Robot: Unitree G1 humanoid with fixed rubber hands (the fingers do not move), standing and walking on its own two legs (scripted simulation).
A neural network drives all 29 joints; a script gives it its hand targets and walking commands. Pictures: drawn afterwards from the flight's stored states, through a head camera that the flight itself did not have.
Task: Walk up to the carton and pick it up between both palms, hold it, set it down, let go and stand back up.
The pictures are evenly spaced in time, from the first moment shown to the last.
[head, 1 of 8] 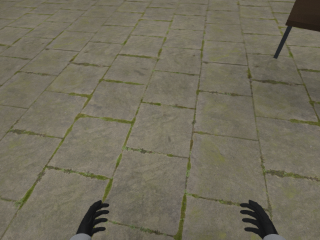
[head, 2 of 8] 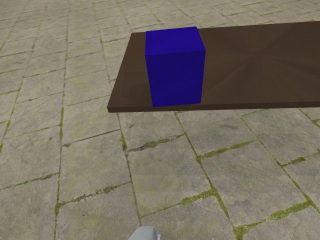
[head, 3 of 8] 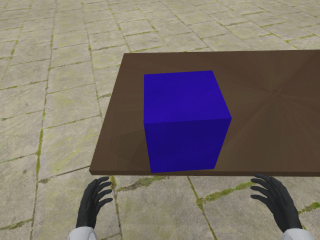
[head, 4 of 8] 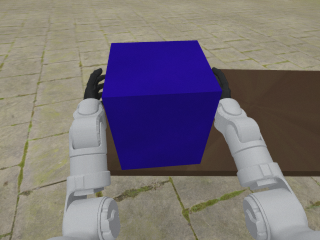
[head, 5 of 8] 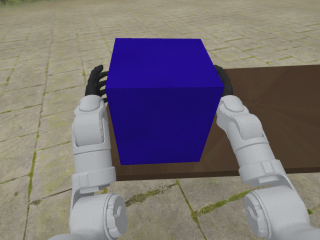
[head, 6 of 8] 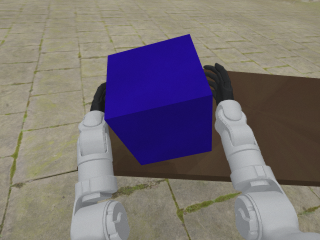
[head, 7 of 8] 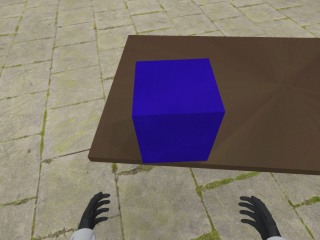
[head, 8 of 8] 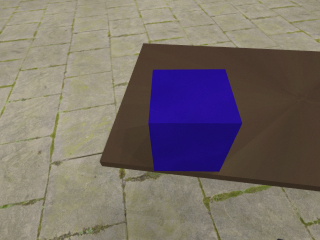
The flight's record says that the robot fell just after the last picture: no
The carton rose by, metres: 0.20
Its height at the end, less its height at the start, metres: +0.00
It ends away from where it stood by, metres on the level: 0.03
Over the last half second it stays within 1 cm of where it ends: yes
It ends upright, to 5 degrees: yes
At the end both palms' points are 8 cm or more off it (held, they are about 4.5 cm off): yes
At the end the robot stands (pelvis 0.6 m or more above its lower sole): yes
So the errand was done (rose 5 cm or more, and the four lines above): yes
